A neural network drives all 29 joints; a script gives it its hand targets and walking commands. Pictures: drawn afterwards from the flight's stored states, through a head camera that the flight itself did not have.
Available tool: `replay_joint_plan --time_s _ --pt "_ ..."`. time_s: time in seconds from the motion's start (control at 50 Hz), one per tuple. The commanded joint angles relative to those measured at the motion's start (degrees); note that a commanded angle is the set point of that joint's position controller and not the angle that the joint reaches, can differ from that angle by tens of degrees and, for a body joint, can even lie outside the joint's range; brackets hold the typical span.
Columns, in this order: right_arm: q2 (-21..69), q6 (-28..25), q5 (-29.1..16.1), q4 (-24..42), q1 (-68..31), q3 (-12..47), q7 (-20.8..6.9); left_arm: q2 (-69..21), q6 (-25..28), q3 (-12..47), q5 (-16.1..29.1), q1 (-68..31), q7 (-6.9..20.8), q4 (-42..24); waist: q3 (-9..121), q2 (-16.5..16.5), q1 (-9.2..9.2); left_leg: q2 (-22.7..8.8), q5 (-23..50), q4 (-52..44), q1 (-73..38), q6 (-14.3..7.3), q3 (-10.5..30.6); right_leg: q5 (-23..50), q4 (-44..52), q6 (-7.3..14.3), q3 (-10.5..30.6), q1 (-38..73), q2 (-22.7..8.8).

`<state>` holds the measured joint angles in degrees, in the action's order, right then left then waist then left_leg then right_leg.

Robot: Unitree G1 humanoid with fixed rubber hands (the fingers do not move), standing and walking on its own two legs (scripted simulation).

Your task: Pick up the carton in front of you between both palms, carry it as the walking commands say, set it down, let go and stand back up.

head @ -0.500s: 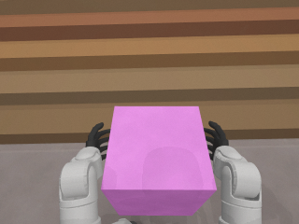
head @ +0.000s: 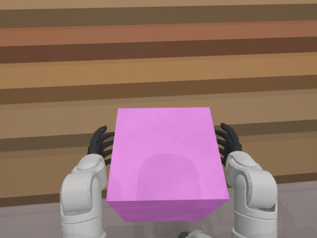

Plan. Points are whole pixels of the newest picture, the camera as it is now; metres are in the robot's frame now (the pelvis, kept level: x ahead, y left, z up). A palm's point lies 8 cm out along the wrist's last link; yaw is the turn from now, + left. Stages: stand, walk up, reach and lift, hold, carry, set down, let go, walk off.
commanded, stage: carry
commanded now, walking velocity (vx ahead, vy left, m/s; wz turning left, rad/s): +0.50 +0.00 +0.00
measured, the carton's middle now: (163, 169) +0.28 +0.00 +0.03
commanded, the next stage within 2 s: none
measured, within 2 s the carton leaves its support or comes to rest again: neither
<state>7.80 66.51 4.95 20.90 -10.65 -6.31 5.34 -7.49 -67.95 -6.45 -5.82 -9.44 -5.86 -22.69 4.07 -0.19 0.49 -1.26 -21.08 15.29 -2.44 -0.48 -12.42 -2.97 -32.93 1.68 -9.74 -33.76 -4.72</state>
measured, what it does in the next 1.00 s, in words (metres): climbs: right foot, then left foot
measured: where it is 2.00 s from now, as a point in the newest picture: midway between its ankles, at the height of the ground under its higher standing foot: (163, 68)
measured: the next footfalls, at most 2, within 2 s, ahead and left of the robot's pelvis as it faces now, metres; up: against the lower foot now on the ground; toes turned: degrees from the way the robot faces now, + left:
right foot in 0.06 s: +0.23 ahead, -0.10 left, +0.00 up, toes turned -9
left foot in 0.46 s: +0.40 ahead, +0.08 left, +0.00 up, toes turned +6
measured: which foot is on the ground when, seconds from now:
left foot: down 0.00-0.06, up 0.08-0.44, down 0.46-0.84, up 0.86-1.00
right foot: up 0.00-0.04, down 0.06-0.56, up 0.58-0.82, down 0.84-1.00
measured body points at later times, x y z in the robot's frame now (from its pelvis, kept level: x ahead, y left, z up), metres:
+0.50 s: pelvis +0.31 -0.02 -0.01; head +0.37 -0.02 +0.44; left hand +0.72 +0.14 +0.15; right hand +0.73 -0.16 +0.16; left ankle +0.37 +0.08 -0.68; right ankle +0.19 -0.09 -0.73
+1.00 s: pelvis +0.68 -0.02 +0.10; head +0.79 +0.02 +0.53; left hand +1.05 +0.20 +0.18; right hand +1.10 -0.10 +0.19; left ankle +0.57 +0.10 -0.37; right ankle +0.69 -0.06 -0.60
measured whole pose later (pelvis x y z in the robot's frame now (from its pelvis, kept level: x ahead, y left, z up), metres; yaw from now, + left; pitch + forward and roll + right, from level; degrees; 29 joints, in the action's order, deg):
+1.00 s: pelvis +0.68 -0.02 +0.10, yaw +1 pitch +5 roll -2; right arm 3.2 72.2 4.6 6.1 -43.7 -20.1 5.6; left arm -2.5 -71.8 -13.7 -2.1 -43.8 -9.1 -3.8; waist -9.8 -1.2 -9.9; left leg 6.4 -20.3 111.5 42.3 -5.3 6.2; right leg -22.5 -45.5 8.1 -10.8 -29.1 4.4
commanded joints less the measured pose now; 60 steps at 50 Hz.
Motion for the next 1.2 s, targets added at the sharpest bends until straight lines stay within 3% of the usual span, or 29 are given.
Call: replay_joint_plan --time_s 0.0,0.04,0.06,0.08,0.1,0.16,0.36,0.48,0.5,0.52,0.54,0.56,0.58,0.62,0.66,0.72,0.76,0.8,0.82,0.84,0.86,0.88,0.94,1.0,1.06,1.1,1.12,1.14,1.18 --pt "39.6 2.1 -23.1 3.2 -35.8 40.4 -13.1 -40.9 -1.0 41.8 24.9 -39.9 13.1 -3.3 8.1 9.0 0.55 -11.6 37.5 4.7 -2.1 -5.9 2.4 -0.6 1.5 2.0 -3.0 7.2 3.0" --pt "36.0 3.9 -23.2 0.6 -42.6 39.1 -11.8 -37.0 -2.4 39.0 25.4 -44.5 12.3 0.8 14.7 4.9 -2.57 -7.4 39.5 23.3 4.9 -3.7 -1.3 -6.5 3.5 2.6 -5.8 26.3 6.7" --pt "34.6 5.0 -23.3 -1.0 -46.6 38.2 -11.2 -34.9 -3.2 37.2 25.5 -47.0 11.9 3.4 19.6 -3.4 -4.66 -4.9 25.8 38.5 14.6 -2.1 -0.7 -13.8 7.0 4.2 10.4 36.7 -4.2" --pt "35.4 6.0 -24.8 -1.3 -50.7 38.0 -10.7 -33.3 -3.5 35.6 25.7 -50.6 11.7 5.6 23.2 -19.6 -4.93 3.5 -1.1 53.8 32.4 -0.3 3.3 -18.5 13.7 12.7 37.4 47.6 -16.9" --pt "35.7 6.4 -25.4 -3.6 -54.9 36.6 -10.3 -34.7 -4.1 35.4 27.5 -54.0 11.4 7.0 22.7 -17.7 -4.90 3.1 -7.8 63.0 38.9 -1.9 10.9 -14.2 16.9 13.7 40.6 48.1 -17.1" --pt "40.2 7.2 -27.1 -7.7 -64.8 33.7 -9.5 -40.8 -5.0 35.0 31.2 -67.9 11.1 7.7 21.9 -3.0 -4.02 -2.7 -0.1 61.8 42.4 -4.3 13.7 4.2 11.8 11.0 25.8 41.8 -13.5" --pt "46.8 10.1 -23.4 -23.8 -78.6 23.9 -7.7 -48.4 -8.4 25.6 30.6 -84.9 11.2 20.7 23.2 -8.5 -4.65 -0.7 8.5 36.6 44.6 -2.7 5.8 20.5 8.8 10.9 9.1 43.1 -7.7" --pt "51.2 10.2 -21.3 -29.2 -80.0 21.0 -9.2 -52.6 -8.4 23.7 27.7 -87.4 11.5 24.0 21.1 -6.7 -7.02 4.5 3.9 34.4 55.3 -5.5 -0.5 54.4 -4.9 7.7 7.9 59.3 -5.2" --pt "51.7 10.2 -21.2 -29.7 -79.7 20.8 -9.5 -53.2 -8.1 24.0 27.7 -88.1 11.5 23.5 23.0 -6.5 -4.76 5.6 10.4 19.9 41.9 -5.6 -0.5 63.1 -11.5 4.9 4.4 53.7 -3.1" --pt "52.7 9.8 -21.3 -29.0 -79.0 20.5 -9.8 -54.0 -7.7 24.7 28.3 -89.3 11.3 22.4 27.0 -6.0 3.41 6.1 24.9 3.3 20.2 -4.8 -0.8 62.4 -22.9 3.4 2.4 44.1 -2.5" --pt "52.8 9.0 -20.9 -28.1 -77.3 20.9 -9.9 -54.9 -7.3 25.8 28.9 -91.1 11.1 20.4 27.5 5.9 8.70 2.6 43.2 -3.3 -8.5 -5.6 2.7 36.4 -39.7 0.6 1.4 18.8 1.3" --pt "51.9 8.5 -21.9 -27.8 -76.9 21.8 -9.9 -55.5 -7.2 27.0 28.8 -91.0 11.2 20.7 23.3 18.6 6.38 -11.4 97.7 12.6 -29.0 -7.4 18.7 -23.7 -52.4 -0.1 3.2 -11.0 8.3" --pt "51.4 8.2 -22.2 -26.5 -77.0 21.7 -9.6 -55.2 -7.0 25.4 28.3 -89.0 10.6 21.8 33.3 21.2 8.86 -19.5 110.6 20.6 -43.9 -17.4 27.6 -29.2 -66.8 0.3 10.4 -24.8 10.8" --pt "53.4 7.3 -25.7 -15.5 -84.0 24.7 -9.2 -52.4 -6.7 24.4 25.2 -88.5 9.1 17.1 30.9 6.8 8.99 -18.4 71.3 15.4 -39.6 -15.8 29.8 -26.4 -72.4 3.4 13.3 -34.7 8.2" --pt "53.0 7.5 -29.6 -7.4 -89.6 27.8 -9.3 -48.9 -6.5 22.6 22.3 -84.7 7.3 15.8 27.6 4.4 7.96 -16.4 64.6 14.9 -38.3 -14.5 27.1 -33.6 -80.0 4.7 8.7 -42.7 8.0" --pt "51.2 7.7 -32.1 -3.8 -87.3 30.1 -10.3 -42.6 -5.8 21.1 15.3 -78.1 5.3 15.6 24.7 3.9 5.55 -11.4 58.9 9.6 -24.3 -11.0 19.1 -37.5 -65.7 6.2 3.1 -36.3 4.8" --pt "50.3 7.8 -33.5 -5.2 -87.1 31.2 -11.5 -39.2 -5.5 21.5 12.6 -75.1 4.5 17.4 21.4 3.2 1.39 -7.0 72.3 1.2 -0.6 -9.6 10.4 -30.5 -35.4 6.8 -2.1 -8.9 6.5" --pt "52.2 7.7 -32.2 -7.9 -83.7 31.5 -12.4 -42.1 -5.3 23.4 12.4 -74.2 4.7 16.1 35.4 17.0 -7.70 -9.4 117.6 19.3 7.1 -10.1 8.2 -10.5 -26.8 6.1 -6.3 20.7 13.1" --pt "52.2 7.4 -31.3 -9.4 -84.2 31.8 -13.0 -44.4 -5.0 26.3 13.9 -76.3 5.5 15.1 41.9 14.9 -14.04 -9.6 114.6 37.5 6.4 -7.1 8.1 -2.5 -13.4 8.1 -1.1 31.4 12.0" --pt "53.3 7.1 -31.0 -8.9 -86.1 33.1 -13.6 -45.9 -4.3 28.8 16.4 -77.3 6.8 14.1 49.4 -6.5 -12.34 2.5 32.6 68.3 24.1 -0.6 11.8 31.1 -5.6 19.6 33.1 49.8 -7.4" --pt "51.5 7.3 -29.5 -12.3 -81.8 31.7 -13.6 -48.9 -3.9 30.7 19.9 -74.1 7.9 16.6 56.8 -19.4 -12.06 14.3 3.5 96.8 33.9 1.4 22.7 50.3 0.8 27.8 56.9 57.5 -14.4" --pt "51.0 7.0 -27.5 -12.4 -80.0 30.6 -13.1 -51.4 -3.8 32.8 23.5 -74.7 8.8 15.1 52.1 -13.1 -12.61 12.2 2.6 105.9 44.2 -1.3 27.8 42.1 -1.8 25.0 49.5 61.7 -12.9" --pt "46.2 5.7 -18.4 -11.9 -72.3 25.5 -10.3 -59.0 -3.1 38.2 33.1 -82.9 11.2 9.4 35.0 -2.0 -7.81 6.4 -0.8 102.1 61.0 -5.8 20.3 16.8 2.4 14.8 37.9 57.0 -8.8" --pt "41.8 3.8 -12.3 -16.1 -67.8 21.9 -8.3 -60.4 -2.2 40.4 38.4 -87.8 12.9 9.7 26.1 5.5 -8.52 3.5 -6.7 93.2 66.7 -5.5 14.2 26.6 4.4 12.8 30.2 53.0 -9.3" --pt "38.3 2.9 -8.3 -20.7 -65.7 19.6 -7.1 -58.1 -2.0 38.3 40.1 -90.0 14.2 13.7 23.0 -0.5 -10.27 2.6 -10.4 89.1 72.5 -7.2 6.2 32.1 7.4 12.8 26.3 52.2 -7.5" --pt "35.3 3.2 -6.8 -22.5 -68.0 18.1 -5.9 -56.6 -2.5 34.6 39.7 -88.5 14.8 17.8 21.1 -4.0 -7.02 -1.3 -10.1 72.1 61.8 -8.5 7.9 32.7 13.7 12.0 20.9 43.0 -4.3" --pt "34.5 3.7 -7.0 -23.8 -68.8 17.6 -5.3 -55.5 -3.0 32.3 38.6 -87.5 15.1 20.9 19.5 -3.2 -5.89 1.7 -5.7 53.3 43.4 -8.4 2.2 40.2 18.8 11.6 13.0 28.7 -2.2" --pt "33.4 4.3 -6.9 -25.3 -68.8 17.2 -4.8 -55.5 -3.6 30.3 37.8 -86.4 15.1 23.4 23.2 -9.0 -2.66 6.4 3.5 52.0 26.1 -8.6 -2.6 64.8 15.1 11.9 9.6 20.8 -3.0" --pt "37.5 5.6 -10.5 -25.8 -72.4 20.2 -5.2 -54.4 -4.9 27.4 35.3 -85.7 15.0 27.0 32.0 -14.4 6.32 6.9 13.3 38.0 9.3 -9.5 0.0 77.9 -2.5 9.3 7.4 22.5 -6.2"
